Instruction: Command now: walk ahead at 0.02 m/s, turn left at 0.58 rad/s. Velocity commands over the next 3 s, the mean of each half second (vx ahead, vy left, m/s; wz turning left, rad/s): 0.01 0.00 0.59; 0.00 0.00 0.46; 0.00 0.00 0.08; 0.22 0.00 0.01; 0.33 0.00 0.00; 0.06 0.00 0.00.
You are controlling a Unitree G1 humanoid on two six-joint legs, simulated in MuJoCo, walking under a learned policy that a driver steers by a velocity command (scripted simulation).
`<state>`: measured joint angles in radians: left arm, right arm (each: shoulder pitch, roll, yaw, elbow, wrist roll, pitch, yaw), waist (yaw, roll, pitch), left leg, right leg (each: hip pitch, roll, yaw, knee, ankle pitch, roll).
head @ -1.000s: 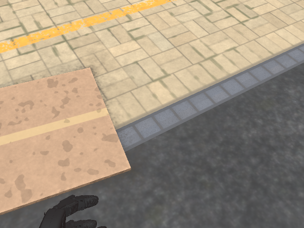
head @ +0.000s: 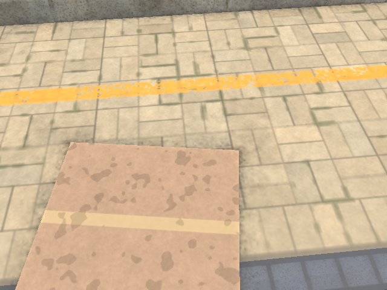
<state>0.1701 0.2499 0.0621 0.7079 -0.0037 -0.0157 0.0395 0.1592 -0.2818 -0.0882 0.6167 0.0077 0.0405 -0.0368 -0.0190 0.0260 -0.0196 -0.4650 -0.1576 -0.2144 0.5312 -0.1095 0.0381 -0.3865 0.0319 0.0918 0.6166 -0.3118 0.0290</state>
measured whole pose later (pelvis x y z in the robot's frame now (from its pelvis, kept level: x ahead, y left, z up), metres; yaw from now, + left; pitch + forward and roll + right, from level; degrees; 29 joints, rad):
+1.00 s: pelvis +0.00 +0.00 +0.01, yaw +31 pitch +2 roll +0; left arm 0.18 0.23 0.05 0.66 0.03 -0.02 0.01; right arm 0.16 -0.27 -0.05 0.62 -0.01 0.02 -0.02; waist 0.00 0.05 -0.01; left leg -0.37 -0.07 -0.13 0.66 -0.39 -0.01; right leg -0.29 0.01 0.01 0.54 -0.28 -0.01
